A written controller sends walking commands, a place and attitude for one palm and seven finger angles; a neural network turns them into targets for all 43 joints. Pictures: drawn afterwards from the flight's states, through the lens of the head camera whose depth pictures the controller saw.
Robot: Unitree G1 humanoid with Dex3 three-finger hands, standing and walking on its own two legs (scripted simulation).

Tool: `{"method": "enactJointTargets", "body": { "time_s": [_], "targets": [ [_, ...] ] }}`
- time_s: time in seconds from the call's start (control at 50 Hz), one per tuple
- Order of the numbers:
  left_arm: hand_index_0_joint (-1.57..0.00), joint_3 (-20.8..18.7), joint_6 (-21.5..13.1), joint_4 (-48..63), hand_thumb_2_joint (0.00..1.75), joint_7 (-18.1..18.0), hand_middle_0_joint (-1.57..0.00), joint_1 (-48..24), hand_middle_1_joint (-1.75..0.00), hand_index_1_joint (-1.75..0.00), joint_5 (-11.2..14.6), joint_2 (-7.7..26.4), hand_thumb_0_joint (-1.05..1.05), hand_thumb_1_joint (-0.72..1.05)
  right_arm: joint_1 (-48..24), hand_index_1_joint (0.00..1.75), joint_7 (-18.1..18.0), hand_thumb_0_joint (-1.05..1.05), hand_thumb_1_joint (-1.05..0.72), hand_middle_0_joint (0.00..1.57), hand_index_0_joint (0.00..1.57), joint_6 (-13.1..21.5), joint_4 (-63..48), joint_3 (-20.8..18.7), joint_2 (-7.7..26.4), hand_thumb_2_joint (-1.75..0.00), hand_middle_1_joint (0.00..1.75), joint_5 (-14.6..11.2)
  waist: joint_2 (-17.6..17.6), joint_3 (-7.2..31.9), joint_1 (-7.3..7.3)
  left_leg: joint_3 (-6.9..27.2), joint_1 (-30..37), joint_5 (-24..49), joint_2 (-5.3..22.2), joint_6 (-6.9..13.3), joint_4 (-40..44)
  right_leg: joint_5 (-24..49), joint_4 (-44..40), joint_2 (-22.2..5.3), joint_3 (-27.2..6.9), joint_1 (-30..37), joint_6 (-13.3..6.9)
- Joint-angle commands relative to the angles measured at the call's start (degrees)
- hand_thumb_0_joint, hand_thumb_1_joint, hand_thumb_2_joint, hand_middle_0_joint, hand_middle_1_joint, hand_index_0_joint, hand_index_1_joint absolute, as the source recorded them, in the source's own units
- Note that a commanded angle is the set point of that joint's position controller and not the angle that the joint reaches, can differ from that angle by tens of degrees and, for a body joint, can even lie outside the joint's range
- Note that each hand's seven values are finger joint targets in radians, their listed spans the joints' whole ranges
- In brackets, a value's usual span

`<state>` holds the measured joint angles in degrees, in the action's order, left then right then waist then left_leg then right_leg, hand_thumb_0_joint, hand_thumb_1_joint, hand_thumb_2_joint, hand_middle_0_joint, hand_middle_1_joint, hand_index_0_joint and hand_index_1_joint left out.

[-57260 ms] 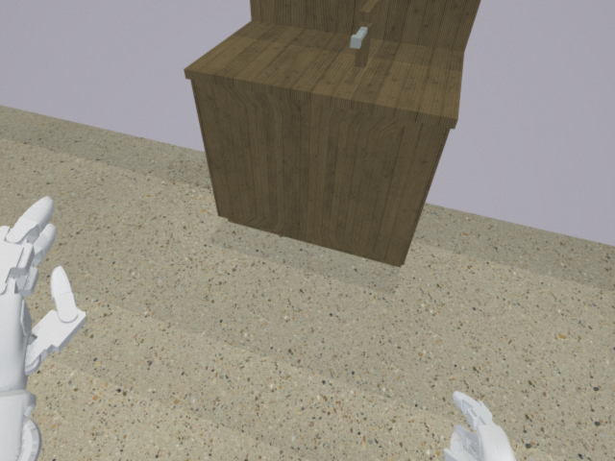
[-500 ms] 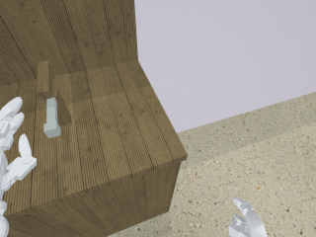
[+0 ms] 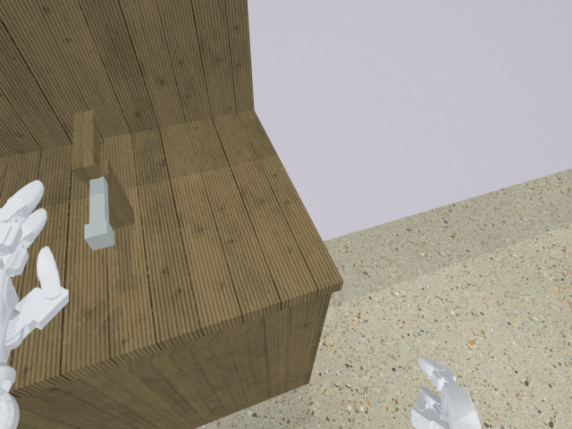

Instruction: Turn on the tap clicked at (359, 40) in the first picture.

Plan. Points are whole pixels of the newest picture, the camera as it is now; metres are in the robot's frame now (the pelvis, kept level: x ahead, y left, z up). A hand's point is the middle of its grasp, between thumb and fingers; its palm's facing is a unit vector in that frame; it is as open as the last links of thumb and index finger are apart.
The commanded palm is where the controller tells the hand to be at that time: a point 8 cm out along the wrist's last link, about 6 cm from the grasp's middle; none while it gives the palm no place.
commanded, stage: shuffle to correct the standing spot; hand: left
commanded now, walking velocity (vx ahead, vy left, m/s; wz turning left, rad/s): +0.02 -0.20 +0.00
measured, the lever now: (99, 235) +0.34 +0.28 +0.09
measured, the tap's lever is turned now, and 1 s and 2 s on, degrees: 0 0 0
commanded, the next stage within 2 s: come to a stop and stand still in 0.74 s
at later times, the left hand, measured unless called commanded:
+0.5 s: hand (65, 289) +0.22 +0.24 +0.16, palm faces +0.32 -0.86 -0.40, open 7.4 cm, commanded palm +0.16 +0.28 +0.18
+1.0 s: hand (14, 257) +0.24 +0.29 +0.18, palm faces +0.45 -0.78 -0.43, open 7.4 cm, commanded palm +0.15 +0.27 +0.18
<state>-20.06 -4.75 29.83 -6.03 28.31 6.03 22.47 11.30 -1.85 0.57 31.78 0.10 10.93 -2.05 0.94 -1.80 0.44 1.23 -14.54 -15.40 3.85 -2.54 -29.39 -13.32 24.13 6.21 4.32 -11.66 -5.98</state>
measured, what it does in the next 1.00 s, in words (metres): stands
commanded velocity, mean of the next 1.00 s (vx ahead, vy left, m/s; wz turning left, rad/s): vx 0.01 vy -0.16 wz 0.00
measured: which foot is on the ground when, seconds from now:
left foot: down 0.00-1.00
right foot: down 0.00-1.00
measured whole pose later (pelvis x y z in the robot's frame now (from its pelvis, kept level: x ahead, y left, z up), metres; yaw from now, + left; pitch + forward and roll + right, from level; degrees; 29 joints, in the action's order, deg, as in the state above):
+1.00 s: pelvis -0.02 -0.01 +0.00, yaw -1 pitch +1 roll +0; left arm -27.3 -9.3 17.9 -3.7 11.4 4.1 28.6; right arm 12.6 -0.9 5.7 33.1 -1.0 11.8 -1.3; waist -1.6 -4.4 -3.0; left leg -0.9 -15.6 -14.0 4.4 -1.7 -29.1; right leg -12.4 25.8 6.2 3.5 -14.1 -5.5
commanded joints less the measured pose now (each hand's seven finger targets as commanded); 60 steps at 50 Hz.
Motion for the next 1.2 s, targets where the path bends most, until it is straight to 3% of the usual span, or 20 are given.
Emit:
{"method": "enactJointTargets", "body": {
  "time_s": [0.0,0.08,0.24,0.44,0.58,0.78,0.84,0.86,0.88,0.9,0.92,0.94,0.98,1.0,1.02,1.08,1.1,1.12,1.14,1.18],
  "targets": [
    [-0.20,-7.17,-3.94,12.20,0.90,-1.58,-0.20,-3.65,-0.30,-0.30,0.04,10.22,0.00,0.90,-4.69,0.30,-0.85,0.00,-0.90,0.20,0.20,3.02,-8.92,-2.70,6.89,-0.90,0.30,0.22,1.19,7.25,0.27,3.60,2.66,6.75,4.60,4.82,1.89,10.57,-5.13,-11.42,-9.67,1.75,3.82],
    [-0.20,-6.82,-4.08,12.50,0.90,-1.74,-0.20,-4.25,-0.30,-0.30,0.03,9.89,0.00,0.90,-4.77,0.30,-0.83,0.00,-0.90,0.20,0.20,3.13,-8.72,-2.73,6.85,-0.90,0.30,0.19,2.84,7.23,0.35,3.52,2.84,6.12,4.31,4.74,1.92,9.78,-5.14,-11.57,-9.75,1.34,3.46],
    [-0.20,-6.91,-4.05,12.60,0.90,-1.44,-0.20,-2.55,-0.30,-0.30,0.12,9.86,0.00,0.90,-4.77,0.30,-0.67,0.00,-0.90,0.20,0.20,2.80,-8.76,-2.77,7.05,-0.90,0.30,0.20,2.25,9.00,0.42,3.36,3.69,13.01,4.84,4.63,0.76,16.30,-3.21,-11.43,-8.46,3.45,3.56],
    [-0.20,-7.49,-4.28,13.11,0.90,-1.55,-0.20,-2.03,-0.30,-0.30,0.21,10.49,0.00,0.90,-4.93,0.30,-0.76,0.00,-0.90,0.20,0.20,2.59,-8.90,-2.72,7.02,-0.90,0.30,0.21,3.48,8.06,0.34,4.03,3.28,12.44,5.36,4.83,1.79,14.66,-3.37,-11.04,-8.35,2.96,3.67],
    [-0.20,-7.04,-4.09,12.04,0.90,-1.46,-0.20,-2.63,-0.30,-0.30,0.02,10.16,0.00,0.90,-4.68,0.30,-0.80,0.00,-0.90,0.20,0.20,2.93,-9.04,-2.89,7.22,-0.90,0.30,0.29,3.45,7.64,0.18,4.56,2.58,10.83,5.83,4.90,2.91,12.63,-3.83,-10.65,-8.30,3.03,4.04],
    [-0.20,-6.36,-3.73,11.15,0.90,-1.71,-0.20,-3.85,-0.30,-0.30,0.19,9.58,0.00,0.90,-4.58,0.30,-0.77,0.00,-0.90,0.20,0.20,2.95,-8.67,-2.65,6.89,-0.90,0.30,0.05,-0.50,6.54,0.43,2.67,3.05,2.17,3.17,4.60,0.52,6.20,-7.17,-12.77,-11.05,-0.94,3.55],
    [-0.20,-6.51,-4.17,12.41,0.90,-2.08,-0.20,-4.67,-0.30,-0.30,0.17,9.95,0.00,0.90,-5.32,0.30,-0.80,0.00,-0.90,0.20,0.20,3.11,-8.50,-2.27,6.80,-0.90,0.30,0.15,1.68,6.61,0.51,3.03,3.47,3.78,3.19,4.73,1.38,6.87,-7.01,-12.81,-10.93,-0.63,3.45],
    [-0.20,-38.24,-9.45,18.15,0.90,-0.12,-0.20,-59.01,-0.30,-0.30,-8.64,51.94,0.00,0.90,8.81,0.30,-1.80,0.00,-0.90,0.20,0.20,8.54,-1.83,-5.56,8.71,-0.90,0.30,1.94,-12.55,-4.09,-0.43,-9.24,-1.36,5.55,-0.22,2.89,0.97,18.63,-11.42,-6.41,-6.12,-6.14,15.27],
    [-0.20,-17.33,-7.68,-8.90,0.90,2.84,-0.20,-33.22,-0.30,-0.30,-3.94,21.50,0.00,0.90,0.33,0.30,-1.58,0.00,-0.90,0.20,0.20,9.00,-4.22,-4.23,6.02,-0.90,0.30,1.91,-7.81,6.16,-1.38,-5.79,0.54,10.43,-2.83,4.49,1.93,23.32,-3.60,-10.28,-8.56,-0.31,10.04],
    [-0.20,-16.36,-8.36,-6.48,0.90,2.13,-0.20,-18.67,-0.30,-0.30,-1.87,19.12,0.00,0.90,0.15,0.30,-1.05,0.00,-0.90,0.20,0.20,9.07,-7.47,-5.02,7.89,-0.90,0.30,0.99,-3.54,4.39,-4.08,-4.71,-0.18,11.24,-0.88,3.24,-1.62,26.74,-5.05,-11.61,-13.39,1.20,10.57],
    [-0.20,-7.03,-7.54,-9.31,0.90,2.49,-0.20,-14.42,-0.30,-0.30,-1.17,8.64,0.00,0.90,-1.34,0.30,-0.02,0.00,-0.90,0.20,0.20,9.13,-6.78,-4.68,7.77,-0.90,0.30,0.34,5.39,7.08,-2.74,-5.09,2.08,11.67,-0.85,3.28,-1.64,28.71,-1.06,-13.22,-13.13,4.19,7.30],
    [-0.20,-6.86,-8.57,-2.08,0.90,2.68,-0.20,-15.69,-0.30,-0.30,-1.73,10.14,0.00,0.90,-0.55,0.30,0.49,0.00,-0.90,0.20,0.20,8.90,-7.44,-4.82,9.17,-0.90,0.30,0.81,9.19,10.30,-2.49,-4.46,2.56,11.49,-0.19,4.28,0.04,27.02,1.03,-12.89,-12.72,5.43,8.43],
    [-0.20,-3.07,-10.45,5.79,0.90,2.45,-0.20,-10.52,-0.30,-0.30,-1.32,6.32,0.00,0.90,-2.07,0.30,1.93,0.00,-0.90,0.20,0.20,9.44,-8.40,-4.14,8.33,-0.90,0.30,0.35,9.84,12.72,-3.03,-2.88,2.20,12.23,1.34,5.83,1.36,21.53,3.48,-11.51,-10.55,7.16,11.17],
    [-0.20,-2.56,-10.64,7.66,0.90,2.14,-0.20,-7.17,-0.30,-0.30,-1.37,5.54,0.00,0.90,-2.58,0.30,2.51,0.00,-0.90,0.20,0.20,9.67,-8.88,-3.85,7.97,-0.90,0.30,0.12,7.28,12.91,-3.25,-2.52,0.76,11.05,1.52,6.10,1.15,18.35,3.35,-11.12,-10.46,8.18,11.68],
    [-0.20,-2.06,-10.48,8.84,0.90,1.54,-0.20,-3.54,-0.30,-0.30,-1.15,4.67,0.00,0.90,-4.19,0.30,2.93,0.00,-0.90,0.20,0.20,9.83,-8.85,-3.30,7.04,-0.90,0.30,-0.31,4.19,13.07,-3.34,-2.08,1.28,10.70,1.65,5.95,0.66,16.64,2.84,-10.95,-9.63,7.78,10.53],
    [-0.20,-10.00,-10.67,10.51,0.90,-0.01,-0.20,-2.29,-0.30,-0.30,-1.68,11.63,0.00,0.90,-4.27,0.30,1.68,0.00,-0.90,0.20,0.20,9.84,-9.31,-3.33,7.41,-0.90,0.30,0.60,-10.63,9.83,-2.94,-1.94,-0.73,2.42,-2.17,4.13,-1.94,4.24,-5.54,-12.91,-13.24,3.23,7.04],
    [-0.20,-12.52,-10.67,9.42,0.90,-0.50,-0.20,-1.89,-0.30,-0.30,-1.42,13.06,0.00,0.90,-4.43,0.30,1.04,0.00,-0.90,0.20,0.20,9.72,-9.09,-3.25,7.06,-0.90,0.30,0.71,-12.45,8.68,-2.69,-1.83,-1.02,0.87,-2.92,3.86,-2.98,0.14,-7.79,-14.15,-14.95,1.41,5.75],
    [-0.20,-15.60,-10.54,9.82,0.90,-1.32,-0.20,-2.47,-0.30,-0.30,-1.40,16.01,0.00,0.90,-4.93,0.30,0.45,0.00,-0.90,0.20,0.20,9.18,-8.31,-3.04,7.19,-0.90,0.30,0.77,-10.33,8.04,-2.32,-1.33,0.31,0.58,-3.08,3.61,-2.88,-3.04,-8.71,-15.28,-16.10,-1.37,3.83],
    [-0.20,-13.70,-10.59,9.50,0.90,-1.30,-0.20,-2.82,-0.30,-0.30,-1.04,13.29,0.00,0.90,-4.69,0.30,-0.16,0.00,-0.90,0.20,0.20,9.01,-8.62,-2.90,6.85,-0.90,0.30,0.92,-8.49,7.19,-1.49,-0.56,1.61,0.67,-3.01,3.73,-1.67,-5.96,-8.66,-15.35,-15.65,-3.38,2.61],
    [-0.20,-12.02,-10.97,9.84,0.90,-1.47,-0.20,-5.12,-0.30,-0.30,-0.88,11.72,0.00,0.90,-4.70,0.30,-0.91,0.00,-0.90,0.20,0.20,9.15,-8.51,-2.48,7.14,-0.90,0.30,1.09,-2.25,5.77,-1.08,0.53,4.52,1.79,-1.53,4.22,2.82,-8.25,-7.10,-12.62,-13.36,-6.03,3.12]
  ]
}}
